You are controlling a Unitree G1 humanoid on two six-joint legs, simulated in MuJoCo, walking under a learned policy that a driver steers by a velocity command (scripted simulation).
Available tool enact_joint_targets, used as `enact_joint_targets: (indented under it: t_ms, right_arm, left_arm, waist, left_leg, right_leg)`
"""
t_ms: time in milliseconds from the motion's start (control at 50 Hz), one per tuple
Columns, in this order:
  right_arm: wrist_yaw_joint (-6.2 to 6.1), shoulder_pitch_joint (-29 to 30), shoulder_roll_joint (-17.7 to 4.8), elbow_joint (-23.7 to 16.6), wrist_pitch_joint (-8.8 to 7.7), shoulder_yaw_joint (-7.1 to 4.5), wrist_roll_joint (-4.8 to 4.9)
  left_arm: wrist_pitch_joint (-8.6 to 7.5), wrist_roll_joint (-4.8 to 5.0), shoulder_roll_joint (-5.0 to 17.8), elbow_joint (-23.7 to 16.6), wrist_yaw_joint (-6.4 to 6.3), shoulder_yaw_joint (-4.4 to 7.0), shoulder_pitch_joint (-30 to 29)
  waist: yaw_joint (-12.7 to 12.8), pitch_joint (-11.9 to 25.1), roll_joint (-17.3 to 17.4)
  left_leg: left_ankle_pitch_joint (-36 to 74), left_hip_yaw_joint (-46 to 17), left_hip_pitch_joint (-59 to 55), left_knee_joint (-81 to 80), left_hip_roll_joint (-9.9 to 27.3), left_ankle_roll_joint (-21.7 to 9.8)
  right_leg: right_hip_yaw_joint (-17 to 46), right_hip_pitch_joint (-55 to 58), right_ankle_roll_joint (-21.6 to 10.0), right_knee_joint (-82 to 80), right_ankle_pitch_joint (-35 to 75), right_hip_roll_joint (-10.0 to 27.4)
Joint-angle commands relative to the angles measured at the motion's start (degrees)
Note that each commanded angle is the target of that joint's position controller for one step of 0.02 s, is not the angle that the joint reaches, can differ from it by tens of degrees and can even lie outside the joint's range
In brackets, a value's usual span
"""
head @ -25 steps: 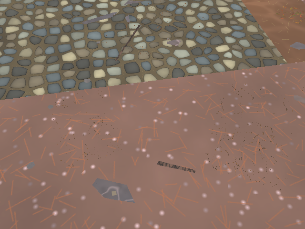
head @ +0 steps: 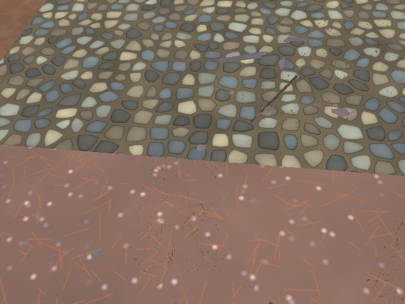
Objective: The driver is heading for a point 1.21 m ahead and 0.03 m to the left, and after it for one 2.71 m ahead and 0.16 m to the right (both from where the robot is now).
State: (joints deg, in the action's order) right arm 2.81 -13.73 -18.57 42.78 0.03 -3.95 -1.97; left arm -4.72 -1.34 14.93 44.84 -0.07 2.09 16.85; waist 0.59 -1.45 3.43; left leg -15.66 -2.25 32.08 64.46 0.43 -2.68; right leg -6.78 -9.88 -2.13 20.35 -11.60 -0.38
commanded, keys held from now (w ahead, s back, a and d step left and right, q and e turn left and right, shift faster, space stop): w+q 0.24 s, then w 0.34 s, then w+e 0.42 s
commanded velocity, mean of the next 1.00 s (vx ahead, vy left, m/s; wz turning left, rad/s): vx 0.50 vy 0.00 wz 0.15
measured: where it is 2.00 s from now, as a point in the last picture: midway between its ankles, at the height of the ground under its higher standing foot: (206, 169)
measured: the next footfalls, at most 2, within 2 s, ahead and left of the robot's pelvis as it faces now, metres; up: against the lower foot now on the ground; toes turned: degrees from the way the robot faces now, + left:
left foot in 0.30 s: +0.30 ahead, +0.13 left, +0.00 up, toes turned +14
right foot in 0.86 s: +0.65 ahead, +0.04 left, +0.00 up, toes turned +6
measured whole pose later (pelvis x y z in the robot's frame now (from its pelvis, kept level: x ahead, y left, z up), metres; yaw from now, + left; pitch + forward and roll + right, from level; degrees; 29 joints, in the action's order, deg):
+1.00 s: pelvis +0.55 +0.08 -0.01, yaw +4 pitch +0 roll -1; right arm 0.0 -15.7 -14.4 48.0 -4.7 -0.9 -1.8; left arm -1.6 -0.5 15.9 47.0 1.1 3.6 13.6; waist -0.4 -3.0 0.9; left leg -19.2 0.0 21.2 70.3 0.2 -1.7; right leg -2.1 -18.2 -6.8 27.7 -10.0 -6.8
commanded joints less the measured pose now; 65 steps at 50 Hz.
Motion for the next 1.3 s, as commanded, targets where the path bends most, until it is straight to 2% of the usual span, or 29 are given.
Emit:
enact_joint_targets:
  t_ms: [20, 120, 200, 240, 260, 280, 300, 320, 340, 360, 380, 420, 480, 520, 600, 720, 780, 820, 840, 860, 880, 900, 920, 960, 1000, 1060, 1120, 1240, 1300]
  right_arm:
    - [0.83, 1.8, -1.3, -4.6, 0.03, 0.00, -0.24]
    - [1.94, 11.5, 0.8, -7.8, -0.46, 1.36, 0.08]
    - [2.24, 15.8, 0.5, -9.7, -0.45, 1.57, -0.41]
    - [1.64, 14.0, -0.3, -9.5, -0.39, 1.16, -0.79]
    - [1.21, 10.3, -0.9, -8.5, -0.60, 0.75, -1.04]
    - [0.64, 2.4, -1.9, -6.1, -1.14, 0.02, -1.39]
    - [-0.31, -7.6, -4.7, -2.8, -1.53, -1.26, -1.97]
    - [-1.34, -8.3, -10.9, -3.1, -1.55, -2.62, -1.52]
    - [-1.91, -11.2, -11.7, -4.1, -1.03, -2.95, 0.53]
    - [-2.62, -8.7, -10.0, -2.5, -0.91, -2.64, 0.92]
    - [-2.89, -6.4, -6.9, -1.8, -1.36, -1.74, 1.14]
    - [-2.88, -2.2, -2.8, -1.2, -2.37, -0.23, 1.27]
    - [-2.28, -3.1, -2.5, 0.4, -3.97, 0.09, 1.64]
    - [-2.17, -4.8, -3.4, 1.7, -4.34, -0.17, 1.71]
    - [-2.12, -8.1, -3.3, 3.7, -4.53, -0.06, 1.79]
    - [-2.92, -12.7, -2.7, 7.0, -5.06, 0.45, 0.62]
    - [-3.75, -11.9, -3.3, 8.0, -5.02, 0.64, 0.31]
    - [-4.24, -10.5, -4.8, 8.3, -5.01, 0.51, 0.04]
    - [-4.39, -10.1, -5.7, 8.4, -4.62, 0.32, -0.21]
    - [-4.57, -9.1, -6.4, 7.9, -4.36, 0.28, 0.14]
    - [-4.43, -9.1, -4.2, 5.2, -4.83, 1.11, 1.18]
    - [-3.45, -10.9, -2.0, 3.5, -5.42, 1.14, 1.68]
    - [-3.22, -7.0, -4.1, 2.8, -5.66, 1.00, 0.19]
    - [-2.74, -2.9, -3.0, 1.3, -6.58, 1.50, 0.74]
    - [-2.59, -3.2, -2.0, 0.8, -4.62, 1.82, -0.70]
    - [-2.19, -2.4, -0.7, -0.3, -2.60, 2.20, -1.08]
    - [-1.99, 5.5, -0.5, -3.1, -2.41, 2.47, -0.86]
    - [-1.62, 15.9, -0.5, -6.6, -3.18, 3.06, 0.14]
    - [-1.78, 15.1, -2.1, -7.3, -3.91, 2.78, 0.39]
  left_arm:
    - [-1.29, 0.39, 6.4, -1.6, 0.17, 1.66, 1.9]
    - [-0.99, 0.31, 7.0, 0.1, 0.16, 1.91, 3.7]
    - [-0.09, 0.24, 8.9, 1.9, -0.47, 2.41, 6.8]
    - [0.72, 0.09, 10.5, 2.6, -0.89, 2.67, 7.4]
    - [1.20, 0.07, 11.3, 3.1, -1.03, 2.73, 8.0]
    - [1.65, 0.28, 11.6, 3.1, -1.08, 2.61, 7.9]
    - [1.69, 0.19, 10.5, 2.0, -0.94, 2.12, 7.3]
    - [1.43, 0.66, 3.0, -2.0, 0.32, 0.33, 9.8]
    - [1.47, 0.25, 7.8, -3.1, 0.25, 1.45, 5.4]
    - [1.31, 0.74, 8.1, -4.2, 0.35, 1.57, 0.6]
    - [0.65, 1.07, 6.5, -3.9, 0.40, 0.80, 0.1]
    - [1.71, -0.32, 5.8, -1.9, 0.70, 0.68, 3.3]
    - [3.63, -0.98, 4.7, -0.5, 1.58, 0.80, 4.8]
    - [3.90, -0.91, 4.1, -1.4, 1.93, 0.80, 0.9]
    - [3.73, -0.57, 3.7, -3.3, 2.06, 0.78, -7.2]
    - [3.10, 0.01, 2.8, -5.6, 2.66, 0.20, -15.8]
    - [2.76, -0.28, 2.9, -6.2, 2.86, 0.22, -15.9]
    - [2.63, -0.42, 3.9, -4.8, 2.35, 0.76, -10.8]
    - [2.35, -0.54, 5.1, -3.0, 2.06, 1.40, -4.5]
    - [1.87, -1.16, 6.6, -0.4, 1.71, 2.29, 4.3]
    - [1.93, -2.02, 12.7, 0.9, 0.92, 4.19, 12.4]
    - [2.57, -0.37, 15.5, 0.7, 0.92, 5.18, 10.6]
    - [2.82, 1.50, 14.2, 0.5, 1.38, 5.04, 6.9]
    - [3.02, 1.07, 8.6, 0.3, 1.03, 3.65, 2.0]
    - [2.53, 1.19, 6.8, 0.6, 0.66, 2.95, 0.3]
    - [1.41, 1.43, 8.7, 1.2, 0.76, 3.46, 1.9]
    - [1.48, 1.49, 9.4, 1.4, 0.69, 3.76, 4.2]
    - [2.02, 0.94, 10.1, 1.9, 0.29, 4.29, 9.6]
    - [2.12, 0.34, 11.1, 0.9, -0.30, 4.57, 8.2]
  waist:
    - [-0.3, 0.0, -9.0]
    - [1.6, -2.3, -8.7]
    - [2.5, -3.4, -8.3]
    - [1.2, -1.4, -9.3]
    - [-0.5, 1.2, -9.5]
    - [-4.1, 5.6, -8.4]
    - [-8.5, 11.5, -4.5]
    - [-5.2, 17.9, 10.0]
    - [-8.1, 22.4, 5.4]
    - [-7.1, 14.0, 0.7]
    - [-4.9, 7.6, -0.9]
    - [0.1, 3.5, -2.1]
    - [1.6, 2.9, -1.6]
    - [0.8, 0.5, -1.5]
    - [-1.4, -2.0, -1.0]
    - [-4.5, -4.8, -0.9]
    - [-3.4, -4.7, -0.4]
    - [-0.9, -0.8, 1.4]
    - [1.8, 2.9, 1.7]
    - [6.1, 7.6, 0.6]
    - [8.6, 14.2, -6.2]
    - [4.5, 19.3, -18.9]
    - [4.2, 14.9, -8.9]
    - [1.3, 2.9, -1.7]
    - [-1.7, 0.8, -2.4]
    - [-2.3, 1.1, -4.6]
    - [-0.1, -1.1, -5.6]
    - [4.7, 0.1, -7.0]
    - [3.2, 0.5, -7.8]
  left_leg:
    - [5.0, -1.0, 8.7, -1.0, 2.8, 1.0]
    - [14.0, 3.6, 6.0, -17.6, 3.0, 0.5]
    - [9.2, 7.8, 2.9, -26.1, 1.6, -2.3]
    - [3.2, 10.2, -2.3, -28.3, -1.8, -4.6]
    - [0.5, 10.5, -7.5, -29.6, -4.1, -6.0]
    - [1.5, 9.8, -17.7, -33.3, -6.2, -7.6]
    - [0.7, 3.3, -33.1, -35.8, -2.5, -9.8]
    - [-3.0, -25.1, -51.6, -38.5, 16.6, -15.8]
    - [3.8, -41.5, -52.5, -46.2, 22.0, -19.3]
    - [11.6, -29.5, -47.7, -45.9, 19.7, -17.8]
    - [19.1, -22.6, -39.0, -46.5, 17.3, -16.0]
    - [25.2, -13.7, -28.1, -49.2, 11.8, -12.1]
    - [26.6, -9.3, -24.2, -53.0, 9.4, -11.8]
    - [23.2, -8.0, -24.0, -55.7, 8.7, -11.5]
    - [22.3, -5.7, -28.2, -57.2, 8.1, -9.9]
    - [28.2, 0.5, -35.7, -57.4, 10.3, -7.9]
    - [40.2, 3.6, -39.2, -53.4, 11.5, -6.3]
    - [60.7, 5.9, -40.9, -44.1, 11.5, -5.0]
    - [65.7, 6.9, -41.0, -34.7, 11.1, -4.4]
    - [59.5, 8.7, -35.0, -22.0, 10.0, -3.3]
    - [39.2, 10.9, -19.2, -2.4, 6.2, -1.5]
    - [-11.3, 6.6, 0.6, 16.7, -7.0, 1.0]
    - [-8.9, -2.4, 6.7, 19.1, -2.5, 0.1]
    - [-2.8, -1.6, 5.9, 10.7, 2.4, 0.4]
    - [-2.7, -1.3, 0.8, 4.4, 4.1, 2.2]
    - [-1.0, 0.7, 0.0, -2.3, 4.3, 4.4]
    - [6.3, 1.9, 2.9, -12.5, 4.6, 6.1]
    - [14.2, 1.9, 2.9, -26.3, 1.7, 5.9]
    - [10.4, 0.5, -2.7, -31.9, 0.3, 4.3]
  right_leg:
    - [8.8, 5.4, -6.4, -10.8, 16.2, 15.4]
    - [0.2, 5.9, -5.2, -11.1, 18.6, 13.7]
    - [-3.0, 11.4, -4.1, -8.2, 26.0, 15.7]
    - [-5.4, 14.2, -3.3, -0.8, 43.6, 16.0]
    - [-6.0, 14.7, -3.3, 6.0, 51.3, 16.2]
    - [-7.0, 11.7, -2.8, 16.5, 51.1, 15.7]
    - [-7.5, 1.5, -1.5, 31.1, 37.9, 14.2]
    - [-7.0, -22.4, 1.5, 50.9, -12.1, 6.0]
    - [3.7, -28.9, 2.2, 60.5, -18.9, 0.8]
    - [6.8, -33.2, 1.6, 60.3, -12.4, 4.3]
    - [6.8, -31.2, 1.3, 55.4, -8.9, 6.0]
    - [7.3, -23.3, 1.5, 47.5, -7.6, 8.1]
    - [6.3, -20.3, 2.2, 42.9, -5.3, 7.5]
    - [5.9, -23.8, 2.7, 39.0, -0.6, 7.9]
    - [5.6, -29.3, 3.2, 29.4, 7.7, 7.8]
    - [4.6, -30.0, 0.0, 18.8, 11.4, 4.4]
    - [2.5, -26.0, -2.8, 14.3, 7.1, 1.6]
    - [-0.5, -17.9, -5.2, 13.5, 1.7, -2.4]
    - [-1.0, -11.6, -6.6, 11.9, -0.3, -4.5]
    - [1.2, 0.7, -8.6, 8.0, 2.0, -4.3]
    - [18.6, 17.0, -13.9, 6.9, -2.2, 8.2]
    - [49.4, 28.4, -22.1, -0.7, 4.3, 20.7]
    - [45.6, 25.4, -21.3, -1.8, 4.7, 18.8]
    - [33.0, 9.9, -17.5, -4.8, 10.9, 15.2]
    - [26.6, 1.6, -15.0, -6.7, 16.2, 10.5]
    - [23.1, -2.0, -15.1, -8.4, 18.6, 7.8]
    - [22.4, -2.6, -13.4, -9.7, 15.9, 5.8]
    - [24.8, 5.2, -10.6, -4.6, 21.6, 5.6]
    - [28.1, 6.4, -8.9, -0.7, 23.6, 7.1]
